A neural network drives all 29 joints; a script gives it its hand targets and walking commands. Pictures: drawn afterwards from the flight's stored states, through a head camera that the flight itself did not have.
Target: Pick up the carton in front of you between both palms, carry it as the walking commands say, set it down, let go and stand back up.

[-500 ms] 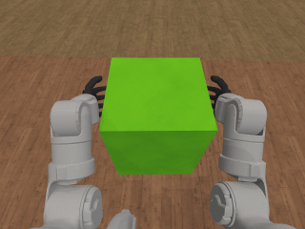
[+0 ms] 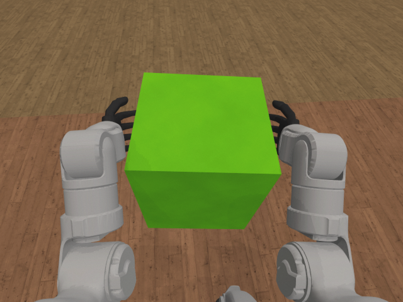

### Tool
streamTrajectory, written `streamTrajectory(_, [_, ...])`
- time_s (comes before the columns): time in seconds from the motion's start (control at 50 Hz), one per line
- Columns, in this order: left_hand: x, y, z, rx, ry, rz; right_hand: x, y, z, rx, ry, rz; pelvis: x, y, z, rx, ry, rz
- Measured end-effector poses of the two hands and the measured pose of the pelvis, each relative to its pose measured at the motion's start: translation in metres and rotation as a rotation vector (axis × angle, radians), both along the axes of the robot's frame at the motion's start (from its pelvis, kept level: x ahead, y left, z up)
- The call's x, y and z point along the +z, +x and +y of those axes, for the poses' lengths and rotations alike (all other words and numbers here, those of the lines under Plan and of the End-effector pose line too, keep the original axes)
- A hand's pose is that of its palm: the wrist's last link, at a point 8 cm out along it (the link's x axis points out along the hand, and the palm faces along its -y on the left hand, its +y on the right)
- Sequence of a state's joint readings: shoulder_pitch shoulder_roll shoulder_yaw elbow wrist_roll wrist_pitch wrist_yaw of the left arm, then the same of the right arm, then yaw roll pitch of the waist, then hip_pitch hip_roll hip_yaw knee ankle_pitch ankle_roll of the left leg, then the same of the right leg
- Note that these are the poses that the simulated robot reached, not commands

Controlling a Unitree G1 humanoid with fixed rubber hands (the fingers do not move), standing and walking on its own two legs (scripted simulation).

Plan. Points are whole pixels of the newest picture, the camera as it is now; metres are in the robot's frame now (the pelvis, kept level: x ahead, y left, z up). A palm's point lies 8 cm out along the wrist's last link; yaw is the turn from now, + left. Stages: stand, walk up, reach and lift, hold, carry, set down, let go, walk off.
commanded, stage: carry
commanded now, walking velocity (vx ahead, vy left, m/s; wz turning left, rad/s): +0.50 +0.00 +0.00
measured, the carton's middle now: (199, 159) +0.39 -0.02 +0.09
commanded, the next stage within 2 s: none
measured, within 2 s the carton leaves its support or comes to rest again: neither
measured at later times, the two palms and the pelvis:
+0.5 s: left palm (117, 48) +0.66 +0.16 +0.19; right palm (242, 45) +0.67 -0.14 +0.19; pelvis +0.29 +0.00 +0.01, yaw +0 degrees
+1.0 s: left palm out of the picture +0.94 +0.14 +0.20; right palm out of the picture +0.95 -0.16 +0.20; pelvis +0.57 -0.02 +0.03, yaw +1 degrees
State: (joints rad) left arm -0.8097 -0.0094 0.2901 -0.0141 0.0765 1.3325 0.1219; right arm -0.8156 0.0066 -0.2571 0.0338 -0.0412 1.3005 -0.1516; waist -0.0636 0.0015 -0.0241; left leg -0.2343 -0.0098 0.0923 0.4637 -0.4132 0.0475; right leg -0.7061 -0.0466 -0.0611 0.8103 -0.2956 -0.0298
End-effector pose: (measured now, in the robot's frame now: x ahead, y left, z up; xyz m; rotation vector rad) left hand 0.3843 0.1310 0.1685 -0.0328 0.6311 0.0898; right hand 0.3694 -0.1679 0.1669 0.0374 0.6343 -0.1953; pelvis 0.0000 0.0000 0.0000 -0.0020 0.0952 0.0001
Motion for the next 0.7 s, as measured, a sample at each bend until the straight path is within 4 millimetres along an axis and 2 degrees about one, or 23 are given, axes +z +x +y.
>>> streamTrajectory(0.1, [0.002, 0.057, -0.005, 0.035, 0.043, 0.009, -0.001, 0.074, -0.005, 0.060, 0.003, 0.010, -0.011, 0.069, -0.019, 0.015, -0.021, -0.018])
streamTrajectory(0.2, [-0.011, 0.091, 0.004, 0.082, 0.066, 0.104, -0.009, 0.130, 0.005, 0.121, 0.003, 0.102, 0.004, 0.116, -0.030, 0.012, 0.001, -0.018])
streamTrajectory(0.28, [-0.001, 0.126, 0.012, 0.114, 0.056, 0.087, 0.000, 0.173, 0.013, 0.138, 0.014, 0.085, 0.015, 0.152, -0.031, 0.013, 0.011, -0.012])
streamTrajectory(0.4, [0.021, 0.199, 0.021, 0.117, 0.038, 0.024, 0.020, 0.241, 0.021, 0.120, 0.024, 0.023, 0.020, 0.219, -0.021, 0.008, 0.011, -0.001])
streamTrajectory(0.52, [0.014, 0.288, 0.030, 0.056, 0.031, 0.036, 0.018, 0.311, 0.029, 0.076, -0.012, 0.036, 0.007, 0.304, 0.003, -0.007, 0.024, -0.018])
streamTrajectory(0.62, [0.002, 0.349, 0.022, -0.012, 0.018, 0.111, 0.002, 0.347, 0.024, 0.035, -0.017, 0.111, 0.021, 0.352, 0.017, -0.004, 0.010, -0.023])
streamTrajectory(0.7, [0.011, 0.391, 0.016, -0.029, 0.006, 0.094, 0.011, 0.380, 0.018, 0.000, -0.008, 0.093, 0.034, 0.387, 0.021, -0.009, -0.001, -0.015])
